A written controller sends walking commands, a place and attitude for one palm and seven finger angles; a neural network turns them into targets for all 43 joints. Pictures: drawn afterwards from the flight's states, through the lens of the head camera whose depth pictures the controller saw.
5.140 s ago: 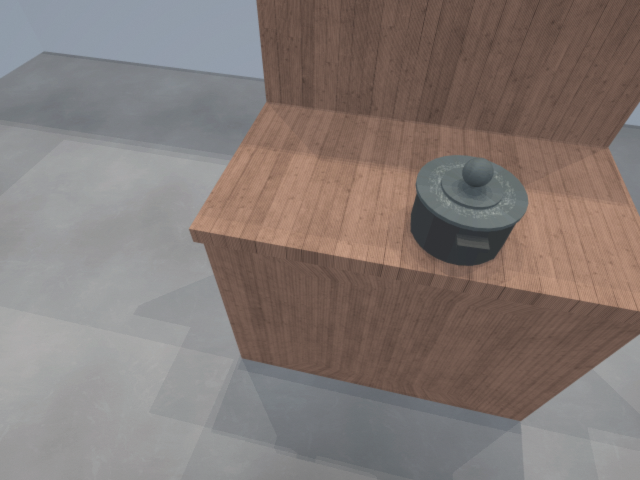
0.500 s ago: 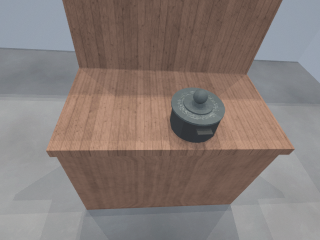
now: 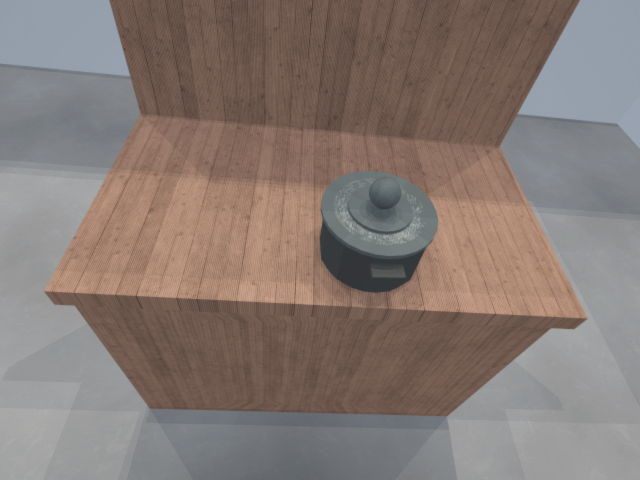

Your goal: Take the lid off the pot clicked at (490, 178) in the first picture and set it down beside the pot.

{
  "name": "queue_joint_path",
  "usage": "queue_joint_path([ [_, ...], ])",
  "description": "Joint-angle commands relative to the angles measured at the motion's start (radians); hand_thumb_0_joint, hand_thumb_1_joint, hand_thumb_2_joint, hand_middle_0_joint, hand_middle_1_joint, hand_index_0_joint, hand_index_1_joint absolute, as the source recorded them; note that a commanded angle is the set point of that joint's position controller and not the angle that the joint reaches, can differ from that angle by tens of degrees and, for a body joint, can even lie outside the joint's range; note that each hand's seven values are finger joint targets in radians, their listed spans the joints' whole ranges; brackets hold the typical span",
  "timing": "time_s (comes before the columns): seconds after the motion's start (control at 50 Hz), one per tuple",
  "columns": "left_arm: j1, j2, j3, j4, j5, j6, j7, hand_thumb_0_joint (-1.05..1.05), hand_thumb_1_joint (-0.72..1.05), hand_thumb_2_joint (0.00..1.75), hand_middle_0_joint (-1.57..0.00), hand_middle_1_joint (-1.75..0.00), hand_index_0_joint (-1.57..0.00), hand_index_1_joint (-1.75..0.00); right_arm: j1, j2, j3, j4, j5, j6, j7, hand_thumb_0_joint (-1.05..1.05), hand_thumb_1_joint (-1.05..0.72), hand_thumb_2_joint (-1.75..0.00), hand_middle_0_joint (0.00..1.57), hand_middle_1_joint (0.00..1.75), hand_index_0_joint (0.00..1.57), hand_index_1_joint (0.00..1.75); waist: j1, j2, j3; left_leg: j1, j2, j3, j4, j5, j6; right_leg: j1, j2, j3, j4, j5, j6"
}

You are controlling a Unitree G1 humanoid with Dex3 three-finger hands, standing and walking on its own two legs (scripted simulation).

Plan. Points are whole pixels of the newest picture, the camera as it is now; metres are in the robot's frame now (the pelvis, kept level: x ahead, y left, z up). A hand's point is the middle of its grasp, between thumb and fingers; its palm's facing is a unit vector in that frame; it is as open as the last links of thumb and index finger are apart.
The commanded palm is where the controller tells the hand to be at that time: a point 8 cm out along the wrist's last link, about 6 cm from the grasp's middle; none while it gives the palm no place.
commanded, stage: shuffle to correct the standing spot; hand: left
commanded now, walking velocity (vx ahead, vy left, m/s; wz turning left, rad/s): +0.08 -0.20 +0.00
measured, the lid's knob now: (385, 193) +0.52 -0.07 +0.07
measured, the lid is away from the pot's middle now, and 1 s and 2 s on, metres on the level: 0.00 0.00 0.00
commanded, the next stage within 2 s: come to a stop and stand still in 0.84 s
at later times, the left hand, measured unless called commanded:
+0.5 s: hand out of the picture +0.06 +0.07 -0.18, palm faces +0.08 -0.98 -0.16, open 7.4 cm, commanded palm none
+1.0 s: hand out of the picture +0.10 -0.03 -0.18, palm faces +0.08 -0.98 -0.16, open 7.3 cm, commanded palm none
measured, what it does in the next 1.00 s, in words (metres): steps to the right: right foot, then left foot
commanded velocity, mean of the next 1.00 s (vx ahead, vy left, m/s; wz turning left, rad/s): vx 0.01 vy -0.17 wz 0.00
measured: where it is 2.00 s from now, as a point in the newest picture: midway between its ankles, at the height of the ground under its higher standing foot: outside the picture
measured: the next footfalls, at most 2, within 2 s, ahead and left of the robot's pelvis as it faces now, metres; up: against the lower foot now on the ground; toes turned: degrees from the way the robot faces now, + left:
right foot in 0.24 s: +0.10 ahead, -0.22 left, +0.00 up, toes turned +2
left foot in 0.42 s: +0.07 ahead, +0.01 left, +0.00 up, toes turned +7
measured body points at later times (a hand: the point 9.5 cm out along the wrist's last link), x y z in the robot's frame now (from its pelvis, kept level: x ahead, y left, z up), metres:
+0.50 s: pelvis +0.06 -0.11 +0.01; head +0.08 -0.07 +0.45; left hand +0.06 +0.12 -0.16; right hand +0.11 -0.36 -0.13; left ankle +0.03 +0.00 -0.72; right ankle +0.05 -0.22 -0.70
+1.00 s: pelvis +0.06 -0.21 +0.01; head +0.09 -0.17 +0.46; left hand +0.10 +0.02 -0.16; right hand +0.13 -0.44 -0.12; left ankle +0.04 -0.12 -0.72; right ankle +0.03 -0.32 -0.66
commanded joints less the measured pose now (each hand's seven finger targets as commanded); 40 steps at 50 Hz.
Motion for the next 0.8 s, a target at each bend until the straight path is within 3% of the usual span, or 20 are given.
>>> queue_joint_path([
  [0.0, -0.04, 0.086, 0.036, -0.112, 0.016, -0.005, -0.002, 0.0, 0.9, 0.9, -0.2, -0.3, -0.2, -0.3, 0.019, -0.177, -0.035, -0.041, -0.002, -0.002, -0.019, 0.0, -0.9, -0.9, 0.2, 0.3, 0.2, 0.3, 0.029, 0.258, 0.097, -0.047, 0.336, -0.395, -0.411, 0.15, 0.167, -0.236, -0.096, 0.161, 0.168, 0.029, 0.024],
  [0.06, -0.007, 0.064, 0.038, -0.105, 0.007, 0.005, -0.023, 0.0, 0.9, 0.9, -0.2, -0.3, -0.2, -0.3, -0.028, -0.188, -0.032, -0.071, -0.009, -0.008, -0.008, 0.0, -0.9, -0.9, 0.2, 0.3, 0.2, 0.3, 0.054, 0.262, 0.056, -0.128, 0.251, -0.238, -0.412, 0.025, 0.103, -0.101, -0.09, 0.078, -0.05, 0.059, 0.032],
  [0.12, 0.004, 0.051, 0.035, -0.102, 0.009, -0.002, -0.026, 0.0, 0.9, 0.9, -0.2, -0.3, -0.2, -0.3, -0.018, -0.224, -0.05, -0.081, -0.01, 0.014, 0.002, 0.0, -0.9, -0.9, 0.2, 0.3, 0.2, 0.3, 0.041, 0.277, -0.009, -0.111, 0.212, -0.215, -0.367, -0.164, 0.06, -0.013, -0.051, -0.005, -0.264, 0.129, 0.059],
  [0.18, 0.028, 0.085, 0.046, -0.103, 0.012, -0.01, -0.024, 0.0, 0.9, 0.9, -0.2, -0.3, -0.2, -0.3, 0.007, -0.219, -0.058, -0.085, -0.007, 0.035, 0.008, 0.0, -0.9, -0.9, 0.2, 0.3, 0.2, 0.3, 0.043, 0.162, -0.014, -0.15, 0.156, -0.187, -0.232, -0.236, 0.003, 0.102, -0.027, -0.01, -0.493, 0.193, 0.063],
  [0.22, 0.016, 0.182, 0.061, -0.122, 0.02, -0.016, -0.01, 0.0, 0.9, 0.9, -0.2, -0.3, -0.2, -0.3, 0.047, -0.125, -0.04, -0.108, 0.001, 0.046, 0.008, 0.0, -0.9, -0.9, 0.2, 0.3, 0.2, 0.3, 0.029, -0.173, -0.013, -0.211, -0.013, -0.032, 0.041, -0.243, -0.057, 0.088, -0.218, 0.311, -0.721, 0.043, -0.023],
  [0.24, -0.012, 0.221, 0.065, -0.14, 0.019, -0.013, -0.01, 0.0, 0.9, 0.9, -0.2, -0.3, -0.2, -0.3, 0.035, -0.099, -0.036, -0.119, 0.004, 0.052, 0.006, 0.0, -0.9, -0.9, 0.2, 0.3, 0.2, 0.3, 0.024, -0.187, -0.017, -0.144, -0.024, -0.015, 0.162, -0.246, -0.061, -0.003, -0.31, 0.384, -0.832, -0.029, -0.094],
  [0.26, -0.05, 0.229, 0.07, -0.162, 0.024, -0.005, -0.013, 0.0, 0.9, 0.9, -0.2, -0.3, -0.2, -0.3, 0.03, -0.108, -0.039, -0.124, 0.0, 0.045, 0.011, 0.0, -0.9, -0.9, 0.2, 0.3, 0.2, 0.3, 0.012, -0.082, -0.015, -0.104, -0.02, -0.016, 0.233, -0.24, -0.053, -0.047, -0.297, 0.357, -0.825, -0.02, -0.114],
  [0.32, -0.112, 0.17, 0.065, -0.155, 0.021, -0.002, 0.003, 0.0, 0.9, 0.9, -0.2, -0.3, -0.2, -0.3, 0.068, -0.131, -0.038, -0.088, 0.006, 0.038, 0.003, 0.0, -0.9, -0.9, 0.2, 0.3, 0.2, 0.3, -0.003, -0.218, -0.034, -0.084, 0.02, -0.017, 0.194, -0.185, -0.044, 0.011, -0.229, 0.245, -0.68, 0.337, -0.135],
  [0.38, -0.091, 0.136, 0.048, -0.14, 0.005, -0.002, 0.006, 0.0, 0.9, 0.9, -0.2, -0.3, -0.2, -0.3, 0.121, -0.11, -0.022, -0.046, 0.009, 0.021, -0.004, 0.0, -0.9, -0.9, 0.2, 0.3, 0.2, 0.3, -0.026, -0.01, -0.063, 0.146, 0.035, -0.019, -0.242, 0.109, -0.038, 0.013, -0.159, 0.132, -0.456, 0.627, -0.061],
  [0.4, -0.065, 0.096, 0.042, -0.145, -0.002, -0.002, 0.004, 0.0, 0.9, 0.9, -0.2, -0.3, -0.2, -0.3, 0.14, -0.167, -0.027, -0.04, 0.002, 0.008, -0.014, 0.0, -0.9, -0.9, 0.2, 0.3, 0.2, 0.3, -0.026, 0.194, -0.079, 0.243, 0.196, -0.207, -0.331, 0.367, 0.022, -0.078, -0.073, 0.072, -0.32, 0.492, 0.005],
  [0.42, -0.06, 0.068, 0.032, -0.145, -0.004, -0.005, 0.001, 0.0, 0.9, 0.9, -0.2, -0.3, -0.2, -0.3, 0.165, -0.213, -0.035, -0.037, -0.003, 0.008, -0.023, 0.0, -0.9, -0.9, 0.2, 0.3, 0.2, 0.3, -0.035, 0.36, -0.079, 0.298, 0.375, -0.383, -0.302, 0.75, 0.128, -0.201, -0.029, 0.033, -0.173, 0.051, 0.052],
  [0.44, -0.067, 0.085, 0.029, -0.148, -0.006, 0.0, 0.005, 0.0, 0.9, 0.9, -0.2, -0.3, -0.2, -0.3, 0.18, -0.213, -0.035, -0.037, -0.005, 0.013, -0.022, 0.0, -0.9, -0.9, 0.2, 0.3, 0.2, 0.3, -0.046, 0.285, -0.101, 0.298, 0.418, -0.343, -0.28, 0.84, 0.188, -0.197, -0.04, 0.094, -0.038, -0.078, 0.04],
  [0.46, -0.082, 0.088, 0.034, -0.141, -0.002, 0.009, 0.007, 0.0, 0.9, 0.9, -0.2, -0.3, -0.2, -0.3, 0.135, -0.209, -0.034, -0.032, -0.006, 0.012, -0.028, 0.0, -0.9, -0.9, 0.2, 0.3, 0.2, 0.3, -0.025, 0.377, -0.071, 0.236, 0.397, -0.322, -0.269, 0.823, 0.188, -0.213, -0.064, 0.135, 0.026, -0.068, 0.052],
  [0.5, -0.107, 0.104, 0.046, -0.146, -0.005, 0.013, -0.006, 0.0, 0.9, 0.9, -0.2, -0.3, -0.2, -0.3, 0.038, -0.196, -0.033, -0.062, -0.008, 0.01, -0.03, 0.0, -0.9, -0.9, 0.2, 0.3, 0.2, 0.3, 0.008, 0.367, -0.01, 0.185, 0.351, -0.235, -0.249, 0.757, 0.149, -0.228, -0.079, 0.131, 0.016, -0.056, 0.045],
  [0.54, -0.111, 0.089, 0.045, -0.15, -0.01, 0.009, -0.02, 0.0, 0.9, 0.9, -0.2, -0.3, -0.2, -0.3, -0.006, -0.212, -0.043, -0.076, -0.011, 0.015, -0.03, 0.0, -0.9, -0.9, 0.2, 0.3, 0.2, 0.3, 0.023, 0.298, 0.002, 0.166, 0.317, -0.18, -0.218, 0.694, 0.097, -0.152, -0.093, 0.094, -0.2, -0.044, 0.037],
  [0.6, -0.02, 0.089, 0.049, -0.11, -0.006, 0.004, -0.022, 0.0, 0.9, 0.9, -0.2, -0.3, -0.2, -0.3, 0.009, -0.239, -0.056, -0.068, 0.005, 0.038, -0.022, 0.0, -0.9, -0.9, 0.2, 0.3, 0.2, 0.3, 0.042, 0.207, -0.082, 0.144, 0.225, -0.113, -0.091, 0.484, 0.002, 0.072, -0.046, -0.005, -0.574, 0.317, 0.05],
  [0.62, -0.006, 0.122, 0.054, -0.102, -0.002, 0.0, -0.017, 0.0, 0.9, 0.9, -0.2, -0.3, -0.2, -0.3, 0.049, -0.214, -0.058, -0.067, 0.013, 0.043, -0.018, 0.0, -0.9, -0.9, 0.2, 0.3, 0.2, 0.3, 0.025, 0.093, -0.097, 0.082, 0.161, -0.072, -0.021, 0.385, -0.029, 0.164, -0.083, 0.052, -0.621, 0.519, 0.032],
  [0.66, -0.018, 0.208, 0.059, -0.108, 0.01, 0.001, -0.009, 0.0, 0.9, 0.9, -0.2, -0.3, -0.2, -0.3, 0.068, -0.128, -0.043, -0.08, 0.024, 0.06, -0.011, 0.0, -0.9, -0.9, 0.2, 0.3, 0.2, 0.3, 0.011, -0.198, -0.12, -0.073, 0.011, 0.032, 0.159, -0.233, -0.085, 0.222, -0.309, 0.246, -0.669, 0.843, -0.105],
  [0.7, -0.072, 0.2, 0.063, -0.128, 0.026, 0.012, 0.002, 0.0, 0.9, 0.9, -0.2, -0.3, -0.2, -0.3, 0.029, -0.115, -0.04, -0.08, 0.016, 0.071, -0.011, 0.0, -0.9, -0.9, 0.2, 0.3, 0.2, 0.3, 0.018, -0.184, -0.065, -0.069, 0.016, 0.012, 0.283, -0.286, -0.077, 0.105, -0.281, 0.241, -0.708, 0.656, -0.147],
  [0.78, -0.114, 0.163, 0.058, -0.138, 0.022, 0.017, 0.016, 0.0, 0.9, 0.9, -0.2, -0.3, -0.2, -0.3, 0.034, -0.096, -0.032, -0.062, 0.021, 0.058, -0.012, 0.0, -0.9, -0.9, 0.2, 0.3, 0.2, 0.3, 0.001, -0.077, -0.048, -0.05, 0.026, 0.014, 0.159, -0.237, -0.063, 0.118, -0.265, 0.184, -0.587, 0.896, -0.182],
])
